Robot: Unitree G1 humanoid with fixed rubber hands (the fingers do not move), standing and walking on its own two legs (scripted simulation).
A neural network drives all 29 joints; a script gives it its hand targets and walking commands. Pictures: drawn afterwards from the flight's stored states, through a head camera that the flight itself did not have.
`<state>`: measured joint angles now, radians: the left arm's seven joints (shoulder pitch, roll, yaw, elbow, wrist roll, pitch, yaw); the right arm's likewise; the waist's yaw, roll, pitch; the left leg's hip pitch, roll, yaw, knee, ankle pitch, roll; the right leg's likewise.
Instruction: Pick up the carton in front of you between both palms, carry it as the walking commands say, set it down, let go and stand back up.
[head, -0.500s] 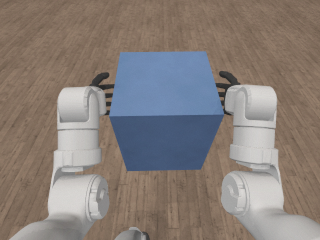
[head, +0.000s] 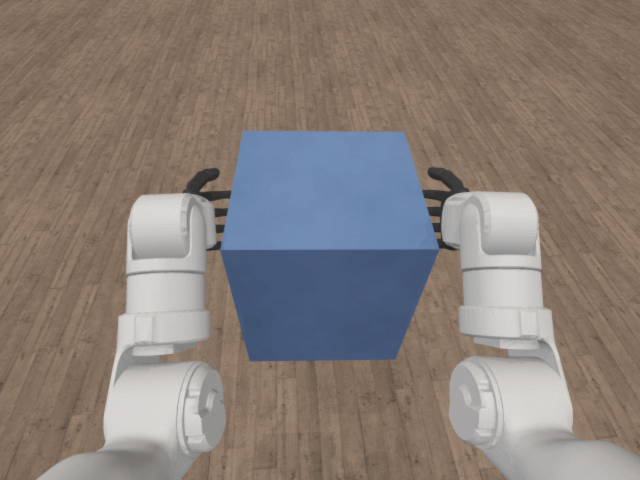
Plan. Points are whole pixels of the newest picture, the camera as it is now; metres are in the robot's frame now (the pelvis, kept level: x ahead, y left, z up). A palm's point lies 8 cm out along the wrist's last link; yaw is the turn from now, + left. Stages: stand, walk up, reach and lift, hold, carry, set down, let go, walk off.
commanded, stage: carry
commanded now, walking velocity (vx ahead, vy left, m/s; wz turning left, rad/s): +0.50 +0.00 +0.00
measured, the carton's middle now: (323, 251) +0.40 +0.00 +0.07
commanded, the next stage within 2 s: none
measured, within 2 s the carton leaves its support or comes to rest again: neither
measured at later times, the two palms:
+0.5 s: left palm (211, 149) +0.60 +0.18 +0.10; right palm (391, 149) +0.59 -0.12 +0.10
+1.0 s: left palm (253, 77) +0.89 +0.14 +0.08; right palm (388, 76) +0.90 -0.16 +0.08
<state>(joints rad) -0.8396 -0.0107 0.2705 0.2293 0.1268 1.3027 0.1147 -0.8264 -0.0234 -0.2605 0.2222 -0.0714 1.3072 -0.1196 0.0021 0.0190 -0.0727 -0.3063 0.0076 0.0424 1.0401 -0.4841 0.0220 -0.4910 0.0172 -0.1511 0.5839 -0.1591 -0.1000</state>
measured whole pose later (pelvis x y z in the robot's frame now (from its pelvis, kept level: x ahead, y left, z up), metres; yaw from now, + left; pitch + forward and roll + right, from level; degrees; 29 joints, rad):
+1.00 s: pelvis +0.64 -0.02 +0.02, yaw +2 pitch +3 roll +0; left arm -0.16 -0.13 0.10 -0.20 0.13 1.20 0.09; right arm -0.16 0.14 -0.12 -0.22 -0.14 1.23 -0.09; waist 0.02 0.03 -0.11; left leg -0.42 0.08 0.05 1.16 -0.34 0.01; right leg -0.36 -0.05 -0.23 0.46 -0.16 -0.07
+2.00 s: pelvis +1.29 -0.02 +0.02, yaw +2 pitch +3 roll +0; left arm -0.15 -0.13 0.09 -0.23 0.13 1.18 0.10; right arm -0.14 0.13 -0.11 -0.27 -0.14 1.21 -0.09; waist 0.02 0.02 -0.04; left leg -0.37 0.08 0.05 1.16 -0.36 0.01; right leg -0.37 -0.04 -0.24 0.46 -0.15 -0.09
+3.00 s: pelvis +1.68 -0.01 +0.01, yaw -1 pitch +3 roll +0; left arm -0.19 -0.14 0.11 -0.27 0.14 1.22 0.09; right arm -0.18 0.14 -0.11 -0.28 -0.14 1.22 -0.09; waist 0.00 0.00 -0.13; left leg -0.30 0.07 0.20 0.56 -0.31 0.01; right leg -0.22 -0.06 -0.15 0.54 -0.37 0.00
